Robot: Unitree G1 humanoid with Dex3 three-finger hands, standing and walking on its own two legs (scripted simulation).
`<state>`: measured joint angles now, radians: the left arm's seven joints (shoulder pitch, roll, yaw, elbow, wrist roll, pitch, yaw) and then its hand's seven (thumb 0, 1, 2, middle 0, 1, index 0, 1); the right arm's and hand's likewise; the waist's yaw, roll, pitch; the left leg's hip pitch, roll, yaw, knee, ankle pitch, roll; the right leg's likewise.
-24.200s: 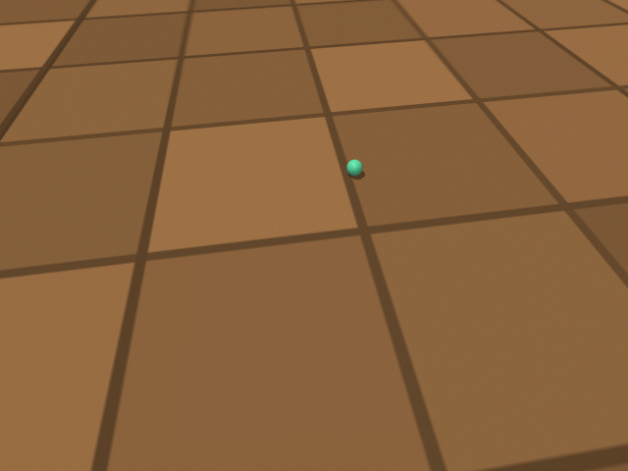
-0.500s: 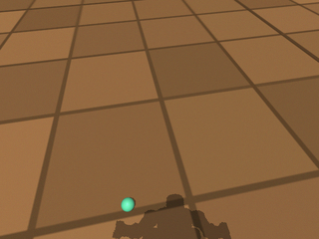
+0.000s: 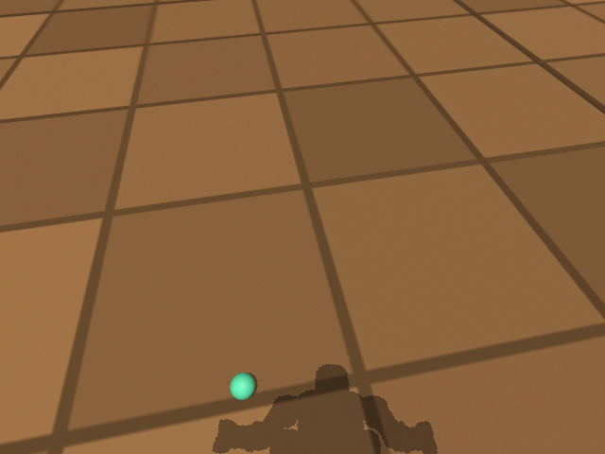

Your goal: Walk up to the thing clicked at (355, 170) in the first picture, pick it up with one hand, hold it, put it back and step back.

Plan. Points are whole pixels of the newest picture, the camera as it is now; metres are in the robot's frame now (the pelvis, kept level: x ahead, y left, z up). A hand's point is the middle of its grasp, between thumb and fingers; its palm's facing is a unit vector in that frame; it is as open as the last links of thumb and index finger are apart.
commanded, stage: stand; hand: left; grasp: from above
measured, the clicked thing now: (242, 386) +0.43 +0.24 -0.74
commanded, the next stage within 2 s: rise first in 0.06 s
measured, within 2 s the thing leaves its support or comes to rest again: neither
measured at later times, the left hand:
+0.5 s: hand out of the picture +0.15 +0.26 -0.17, palm faces -0.05 -0.93 -0.37, open 10.8 cm
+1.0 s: hand out of the picture +0.12 +0.27 -0.24, palm faces -0.17 -0.86 -0.47, open 14.1 cm
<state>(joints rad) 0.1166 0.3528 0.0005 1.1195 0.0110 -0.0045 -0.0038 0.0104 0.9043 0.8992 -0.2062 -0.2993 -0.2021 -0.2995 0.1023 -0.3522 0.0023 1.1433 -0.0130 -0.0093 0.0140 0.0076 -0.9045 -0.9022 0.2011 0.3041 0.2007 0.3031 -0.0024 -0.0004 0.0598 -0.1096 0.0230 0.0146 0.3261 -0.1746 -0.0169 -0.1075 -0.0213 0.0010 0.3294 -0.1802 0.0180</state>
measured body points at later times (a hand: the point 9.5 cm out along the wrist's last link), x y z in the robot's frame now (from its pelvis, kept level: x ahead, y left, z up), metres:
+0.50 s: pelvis -0.01 +0.00 -0.03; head +0.04 +0.01 +0.42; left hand +0.15 +0.30 -0.15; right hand +0.09 -0.26 -0.15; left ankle +0.00 +0.13 -0.75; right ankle +0.00 -0.13 -0.75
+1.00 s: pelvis -0.01 +0.01 -0.10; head +0.09 +0.03 +0.34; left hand +0.13 +0.31 -0.21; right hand +0.17 -0.23 -0.19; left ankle +0.00 +0.13 -0.75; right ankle +0.00 -0.13 -0.75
